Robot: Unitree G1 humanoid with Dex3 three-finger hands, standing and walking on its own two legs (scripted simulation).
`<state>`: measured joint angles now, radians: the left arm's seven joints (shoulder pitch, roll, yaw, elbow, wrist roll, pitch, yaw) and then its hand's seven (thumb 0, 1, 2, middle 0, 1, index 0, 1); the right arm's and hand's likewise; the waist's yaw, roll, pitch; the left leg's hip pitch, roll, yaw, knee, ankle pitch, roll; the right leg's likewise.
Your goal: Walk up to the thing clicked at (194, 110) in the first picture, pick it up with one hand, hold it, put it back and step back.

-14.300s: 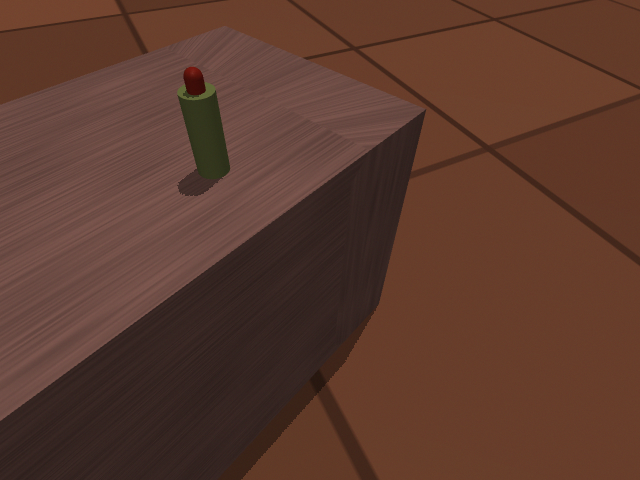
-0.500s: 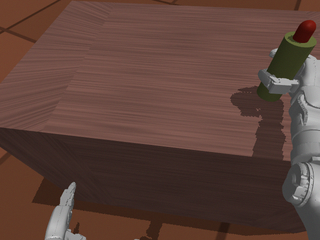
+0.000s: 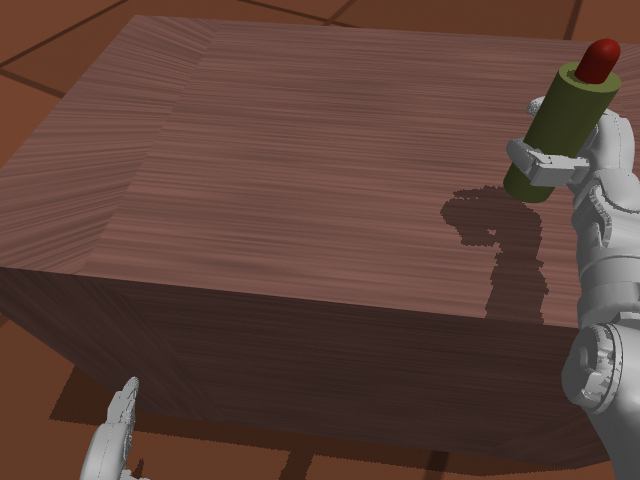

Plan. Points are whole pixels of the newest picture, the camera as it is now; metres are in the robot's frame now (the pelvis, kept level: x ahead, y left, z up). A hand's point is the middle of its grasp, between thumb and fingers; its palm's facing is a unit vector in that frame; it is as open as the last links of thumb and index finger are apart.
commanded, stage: lift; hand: right
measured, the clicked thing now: (561, 126) +0.49 -0.21 +0.19
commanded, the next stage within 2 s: hold in 1.34 s
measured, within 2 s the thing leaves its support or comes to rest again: neither
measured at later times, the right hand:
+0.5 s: hand (588, 144) +0.41 -0.19 +0.24, palm faces +0.14 +0.99 -0.02, open 8.1 cm
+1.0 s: hand out of the picture +0.32 -0.19 +0.28, palm faces +0.14 +0.99 -0.04, open 8.1 cm
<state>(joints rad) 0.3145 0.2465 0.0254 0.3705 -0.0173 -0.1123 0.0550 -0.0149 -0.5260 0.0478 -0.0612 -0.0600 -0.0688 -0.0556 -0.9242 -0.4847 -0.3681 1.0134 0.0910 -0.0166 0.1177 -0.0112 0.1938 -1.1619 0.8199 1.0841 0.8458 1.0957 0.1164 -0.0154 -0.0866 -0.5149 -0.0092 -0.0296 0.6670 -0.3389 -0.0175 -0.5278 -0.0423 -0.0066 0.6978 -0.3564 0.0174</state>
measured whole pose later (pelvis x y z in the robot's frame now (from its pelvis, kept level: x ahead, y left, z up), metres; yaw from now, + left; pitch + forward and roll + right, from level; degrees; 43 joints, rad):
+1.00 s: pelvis -0.04 +0.01 +0.01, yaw -2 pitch -2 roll +0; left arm 0.27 0.26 0.06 0.57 -0.04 -0.21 0.09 -0.02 -0.52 0.03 -0.05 -0.05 -0.06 -0.04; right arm -0.57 -0.36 -0.30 0.08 0.22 0.63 0.07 -0.01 0.19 -1.16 0.82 1.08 0.85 1.09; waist 0.01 -0.07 -0.08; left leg -0.28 0.01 0.00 0.59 -0.28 -0.01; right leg -0.29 -0.02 0.02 0.59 -0.27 0.02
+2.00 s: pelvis -0.03 +0.01 +0.01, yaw -3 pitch -3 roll +0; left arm 0.24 0.26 0.08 0.64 -0.04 -0.28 0.10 -0.02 -0.53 0.04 -0.06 -0.06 -0.07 -0.06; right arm -0.54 -0.37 -0.34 -0.14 0.27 0.85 0.09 -0.01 0.19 -1.16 0.82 1.08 0.85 1.09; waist 0.00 -0.09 -0.10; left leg -0.26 0.02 0.01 0.60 -0.30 -0.01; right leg -0.28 -0.01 0.04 0.60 -0.28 0.02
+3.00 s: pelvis -0.04 +0.01 +0.01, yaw -3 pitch -3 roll +0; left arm 0.24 0.25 0.07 0.64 -0.03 -0.29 0.11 -0.02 -0.54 0.05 -0.06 -0.06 -0.06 -0.06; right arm -0.54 -0.37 -0.33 -0.15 0.27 0.84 0.07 -0.01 0.19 -1.16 0.82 1.08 0.85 1.09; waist 0.00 -0.09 -0.09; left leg -0.26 0.02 0.01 0.60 -0.29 -0.01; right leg -0.28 -0.01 0.04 0.61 -0.28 0.02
